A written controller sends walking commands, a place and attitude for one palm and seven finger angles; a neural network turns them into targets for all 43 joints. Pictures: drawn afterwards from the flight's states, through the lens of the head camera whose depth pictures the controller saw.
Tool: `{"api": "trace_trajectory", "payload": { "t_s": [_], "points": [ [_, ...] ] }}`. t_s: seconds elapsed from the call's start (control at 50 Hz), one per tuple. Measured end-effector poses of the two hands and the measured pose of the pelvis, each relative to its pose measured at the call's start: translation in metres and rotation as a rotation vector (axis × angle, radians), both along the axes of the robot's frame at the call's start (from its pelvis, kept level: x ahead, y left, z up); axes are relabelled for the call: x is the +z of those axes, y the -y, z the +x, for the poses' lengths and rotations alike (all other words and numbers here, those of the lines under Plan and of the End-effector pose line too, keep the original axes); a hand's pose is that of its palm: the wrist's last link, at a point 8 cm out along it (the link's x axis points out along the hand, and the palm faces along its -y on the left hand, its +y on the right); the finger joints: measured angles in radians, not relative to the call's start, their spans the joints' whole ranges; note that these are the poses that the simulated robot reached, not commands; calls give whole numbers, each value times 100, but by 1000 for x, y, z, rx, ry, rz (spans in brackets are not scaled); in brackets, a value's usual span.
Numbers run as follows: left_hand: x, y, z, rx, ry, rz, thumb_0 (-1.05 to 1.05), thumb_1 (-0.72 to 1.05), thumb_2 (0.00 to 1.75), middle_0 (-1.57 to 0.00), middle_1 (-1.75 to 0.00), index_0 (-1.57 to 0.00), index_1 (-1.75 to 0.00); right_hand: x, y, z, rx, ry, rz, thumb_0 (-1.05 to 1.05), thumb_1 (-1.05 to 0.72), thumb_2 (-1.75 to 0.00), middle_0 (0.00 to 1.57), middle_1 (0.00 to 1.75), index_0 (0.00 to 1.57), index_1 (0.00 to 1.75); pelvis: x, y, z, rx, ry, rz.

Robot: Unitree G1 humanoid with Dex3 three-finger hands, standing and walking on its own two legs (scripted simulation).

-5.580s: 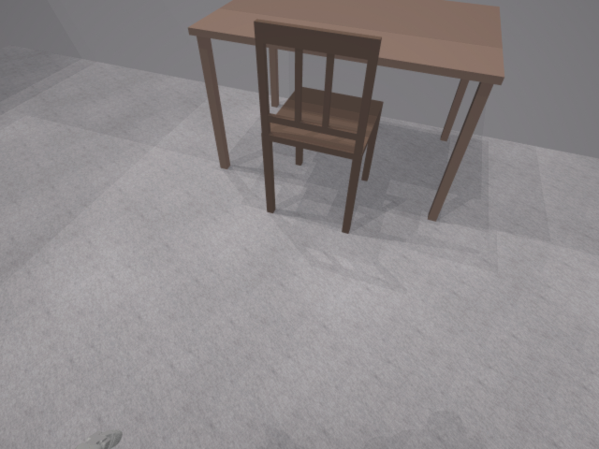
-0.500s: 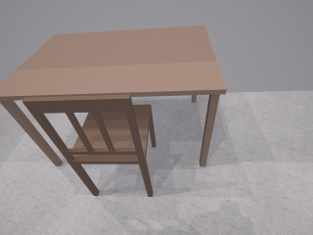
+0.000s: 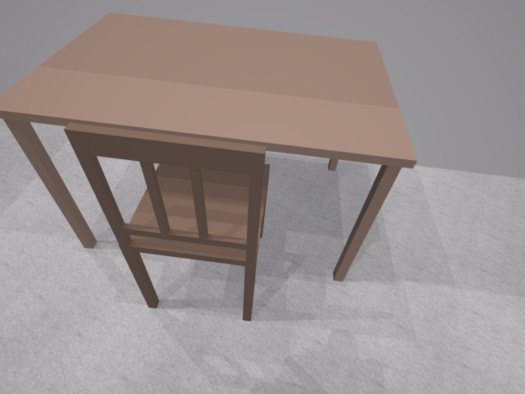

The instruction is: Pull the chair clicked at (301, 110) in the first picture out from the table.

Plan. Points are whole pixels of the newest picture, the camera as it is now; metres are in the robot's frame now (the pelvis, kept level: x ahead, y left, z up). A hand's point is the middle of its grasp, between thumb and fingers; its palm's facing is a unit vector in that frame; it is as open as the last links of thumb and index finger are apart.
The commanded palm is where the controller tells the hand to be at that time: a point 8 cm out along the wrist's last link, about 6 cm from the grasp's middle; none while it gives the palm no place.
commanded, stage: come to a stop and stand still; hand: left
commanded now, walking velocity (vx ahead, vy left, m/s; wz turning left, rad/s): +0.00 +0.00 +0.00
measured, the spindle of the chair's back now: (156, 199) +0.54 +0.31 -0.12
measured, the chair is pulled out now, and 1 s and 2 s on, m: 0.00 0.00 0.00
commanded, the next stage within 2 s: look again from close up in 0.22 s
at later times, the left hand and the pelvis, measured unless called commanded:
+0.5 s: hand out of the picture +0.03 +0.19 -0.17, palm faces +0.00 -0.96 -0.27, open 7.4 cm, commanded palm none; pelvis -0.01 -0.02 -0.01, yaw +0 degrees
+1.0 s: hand out of the picture -0.07 +0.17 -0.18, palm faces +0.02 -0.98 -0.19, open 7.4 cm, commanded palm none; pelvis -0.06 -0.01 +0.00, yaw +0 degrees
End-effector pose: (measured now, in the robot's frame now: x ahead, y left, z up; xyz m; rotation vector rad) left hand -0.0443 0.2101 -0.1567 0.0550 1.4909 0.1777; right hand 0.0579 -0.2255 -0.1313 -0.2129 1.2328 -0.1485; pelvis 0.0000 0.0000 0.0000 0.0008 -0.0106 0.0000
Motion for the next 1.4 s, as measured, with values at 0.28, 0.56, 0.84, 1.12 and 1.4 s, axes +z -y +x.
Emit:
{"api": "trace_trajectory", "payload": {
  "t_s": [0.28, 0.56, 0.84, 1.12, 1.4],
  "points": [
    [12, -22, 61, -77, 117, 67, 0, 91, 89, -20, -30, -20, -30, -12, -3, -54, -59, -131, 37, 0, -93, -90, 20, 30, 20, 30, 2, -3, 1, -2, 16, 4],
    [16, -18, 62, -126, 214, 132, 0, 91, 89, -20, -30, -20, -30, -19, 27, -71, -74, -91, 36, 1, -91, -90, 20, 30, 20, 30, -8, 18, -15, 8, 16, -2],
    [7, 0, 14, -103, 205, 59, 1, 91, 89, -20, -30, -20, -30, -7, 22, -59, -26, 17, 35, 1, -91, -90, 20, 30, 20, 30, -6, 17, -49, 4, 46, -10],
    [7, -17, -49, -71, 58, 56, 1, 91, 89, -20, -30, -20, -30, -13, -2, -131, -67, -154, 60, 1, -91, -90, 20, 30, 20, 30, -3, 1, -66, 8, 26, -11],
    [9, -7, -51, -62, 33, 46, 0, 91, 89, -20, -30, -20, -30, -19, -19, -146, -93, -208, 107, 1, -91, -90, 20, 30, 20, 30, -3, 0, -63, 5, 12, -4]
  ]
}}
